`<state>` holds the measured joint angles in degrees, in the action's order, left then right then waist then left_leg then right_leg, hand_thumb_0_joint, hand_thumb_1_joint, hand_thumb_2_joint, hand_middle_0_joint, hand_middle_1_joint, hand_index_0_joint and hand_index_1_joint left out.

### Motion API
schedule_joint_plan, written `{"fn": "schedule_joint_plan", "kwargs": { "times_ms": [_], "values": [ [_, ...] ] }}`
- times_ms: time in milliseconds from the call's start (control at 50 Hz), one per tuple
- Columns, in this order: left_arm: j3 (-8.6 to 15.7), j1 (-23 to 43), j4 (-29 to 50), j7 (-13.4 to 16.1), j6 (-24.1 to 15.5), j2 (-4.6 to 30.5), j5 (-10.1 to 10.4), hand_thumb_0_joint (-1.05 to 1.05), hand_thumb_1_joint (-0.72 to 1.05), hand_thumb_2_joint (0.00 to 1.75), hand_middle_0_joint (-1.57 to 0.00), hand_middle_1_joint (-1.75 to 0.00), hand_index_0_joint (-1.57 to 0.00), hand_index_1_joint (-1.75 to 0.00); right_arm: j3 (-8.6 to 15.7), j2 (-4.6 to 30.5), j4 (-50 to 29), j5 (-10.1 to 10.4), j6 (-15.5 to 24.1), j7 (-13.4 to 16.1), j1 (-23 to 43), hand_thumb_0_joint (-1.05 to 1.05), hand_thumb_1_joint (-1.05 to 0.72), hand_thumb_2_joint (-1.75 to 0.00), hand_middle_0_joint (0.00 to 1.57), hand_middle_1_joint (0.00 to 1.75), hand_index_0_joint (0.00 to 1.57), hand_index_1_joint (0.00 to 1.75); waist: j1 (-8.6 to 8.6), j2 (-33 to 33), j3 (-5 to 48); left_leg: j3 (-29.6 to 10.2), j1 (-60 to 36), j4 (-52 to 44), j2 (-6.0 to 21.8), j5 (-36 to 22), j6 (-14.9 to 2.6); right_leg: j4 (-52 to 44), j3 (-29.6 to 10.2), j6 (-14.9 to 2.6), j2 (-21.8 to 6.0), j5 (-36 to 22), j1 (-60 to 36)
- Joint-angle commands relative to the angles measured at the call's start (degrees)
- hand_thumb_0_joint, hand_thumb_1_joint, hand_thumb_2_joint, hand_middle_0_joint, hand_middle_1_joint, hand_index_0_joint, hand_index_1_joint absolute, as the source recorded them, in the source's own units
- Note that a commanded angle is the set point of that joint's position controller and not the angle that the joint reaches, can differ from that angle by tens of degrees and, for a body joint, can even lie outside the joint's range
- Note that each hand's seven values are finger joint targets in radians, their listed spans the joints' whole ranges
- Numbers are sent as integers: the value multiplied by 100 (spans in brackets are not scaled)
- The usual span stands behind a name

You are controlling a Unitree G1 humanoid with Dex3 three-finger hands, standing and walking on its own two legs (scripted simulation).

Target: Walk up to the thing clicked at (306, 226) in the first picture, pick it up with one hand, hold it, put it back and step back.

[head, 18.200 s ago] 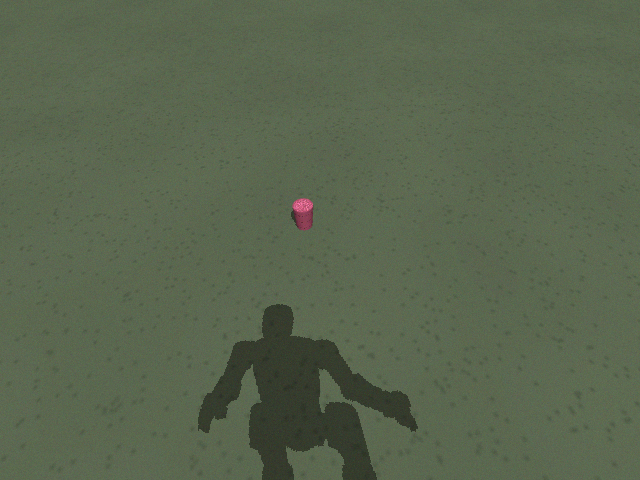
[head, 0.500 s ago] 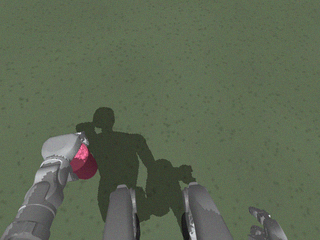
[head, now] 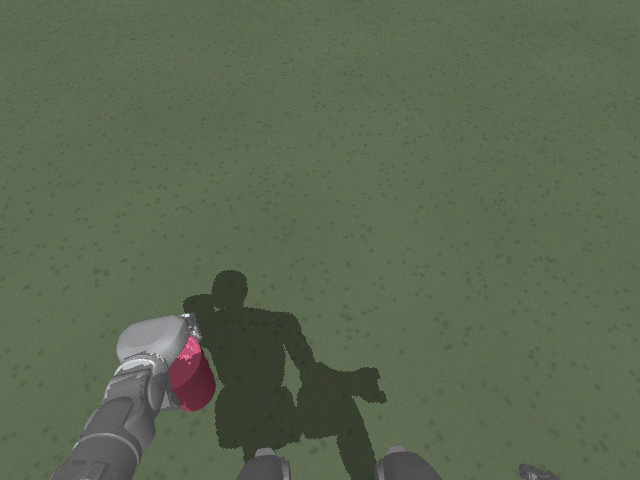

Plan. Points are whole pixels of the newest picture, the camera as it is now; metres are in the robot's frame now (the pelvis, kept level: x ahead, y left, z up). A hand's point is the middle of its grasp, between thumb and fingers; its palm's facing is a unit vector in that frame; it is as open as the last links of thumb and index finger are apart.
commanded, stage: lift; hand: left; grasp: from above
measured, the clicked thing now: (183, 376) +0.31 +0.22 -0.16
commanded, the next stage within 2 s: hold in 0.30 s
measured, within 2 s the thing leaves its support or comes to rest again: neither
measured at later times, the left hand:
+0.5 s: hand (163, 340) +0.32 +0.22 -0.04, palm faces -0.47 -0.09 -0.88, open 11.1 cm
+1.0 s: hand (154, 342) +0.31 +0.22 -0.02, palm faces -0.48 -0.07 -0.88, open 11.1 cm
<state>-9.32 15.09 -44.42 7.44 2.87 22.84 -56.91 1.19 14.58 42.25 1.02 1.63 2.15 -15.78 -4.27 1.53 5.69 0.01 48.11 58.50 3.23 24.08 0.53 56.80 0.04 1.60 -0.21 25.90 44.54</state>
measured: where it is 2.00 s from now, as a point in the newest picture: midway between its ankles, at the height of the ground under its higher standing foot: outside the picture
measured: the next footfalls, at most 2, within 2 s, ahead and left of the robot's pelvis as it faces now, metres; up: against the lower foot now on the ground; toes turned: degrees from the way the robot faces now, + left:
none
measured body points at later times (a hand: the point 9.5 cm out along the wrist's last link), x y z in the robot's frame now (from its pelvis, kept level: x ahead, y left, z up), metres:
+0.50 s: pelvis +0.03 +0.00 +0.04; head +0.07 -0.01 +0.49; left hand +0.35 +0.22 +0.01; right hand +0.12 -0.27 -0.08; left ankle +0.04 +0.12 -0.67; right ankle +0.02 -0.14 -0.67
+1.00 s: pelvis +0.02 +0.00 +0.05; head +0.05 -0.01 +0.50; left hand +0.33 +0.22 +0.03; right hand +0.13 -0.27 -0.06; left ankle +0.04 +0.12 -0.67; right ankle +0.02 -0.14 -0.67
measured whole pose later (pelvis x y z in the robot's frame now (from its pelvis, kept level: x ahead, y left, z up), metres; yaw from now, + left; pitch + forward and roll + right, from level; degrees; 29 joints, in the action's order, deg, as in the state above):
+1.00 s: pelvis +0.02 +0.00 +0.05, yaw -1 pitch +4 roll -1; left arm -11.2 12.8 -40.9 3.1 3.3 20.9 -58.3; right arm 3.0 15.2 40.5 1.7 -1.1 0.9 -13.6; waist -1.8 1.9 1.8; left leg 2.3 23.6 35.9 2.4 16.6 0.5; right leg 34.7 -1.4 1.7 -0.9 18.1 21.0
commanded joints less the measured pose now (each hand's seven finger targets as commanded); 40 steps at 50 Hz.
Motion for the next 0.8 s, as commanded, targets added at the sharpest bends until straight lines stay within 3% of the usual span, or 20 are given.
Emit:
{"fn": "schedule_joint_plan", "kwargs": {
  "times_ms": [0,60,240,380,500,540,660,780],
  "values": [
    [570,2161,1454,466,-38,1296,-60,0,55,120,-105,-80,-98,-88,313,846,-512,-21,150,62,-129,0,-90,-90,20,30,20,30,0,513,1941,-9,-2216,-1127,-302,-1195,-21,-1243,26,-170,183,-1347,-747],
    [665,2092,1417,522,-2,1393,-85,0,55,121,-106,-79,-98,-88,341,860,-532,-18,113,63,-92,0,-90,-90,20,30,20,30,75,471,1938,-17,-2498,-1337,-302,-1466,-9,-1447,44,-157,174,-1540,-1071],
    [497,2069,1268,447,76,1114,-85,0,54,123,-104,-83,-97,-90,388,857,-487,-4,46,41,-35,0,-90,-90,20,30,20,30,49,340,1707,25,-3036,-1799,-298,-1967,17,-1906,37,-153,180,-1942,-1544],
    [490,2070,1332,352,33,1095,-30,0,52,127,-104,-84,-96,-92,428,890,-534,19,29,22,61,0,-90,-90,20,30,20,30,87,231,1610,95,-3341,-2049,-341,-2166,5,-2193,15,-133,160,-2176,-1923],
    [445,2028,1411,208,-28,1161,-173,0,52,120,-103,-78,-95,-87,445,888,-581,21,-5,6,119,0,-90,-90,20,30,20,30,135,198,1629,129,-3550,-2088,-353,-2671,-35,-2286,-20,-109,156,-2649,-2157],
    [534,2179,1574,182,-77,1277,-197,0,51,118,-101,-80,-94,-87,473,933,-608,26,-11,2,126,0,-90,-90,20,30,20,30,146,311,1638,118,-3607,-2184,-350,-2607,3,-2314,0,-138,166,-2528,-2218],
    [466,2022,1624,164,-39,1100,-212,0,52,116,-102,-78,-95,-86,466,879,-661,19,-35,-29,188,0,-90,-90,20,30,20,30,182,213,1534,183,-3653,-2237,-366,-2760,-42,-2418,-30,-113,162,-2763,-2349],
    [496,2138,1750,79,-3,1183,-192,0,55,114,-102,-79,-96,-85,482,926,-770,35,-49,-47,318,0,-90,-90,20,30,20,30,206,241,1377,168,-3707,-2470,-341,-2322,-22,-2574,1,-152,167,-2310,-2379]
  ]
}}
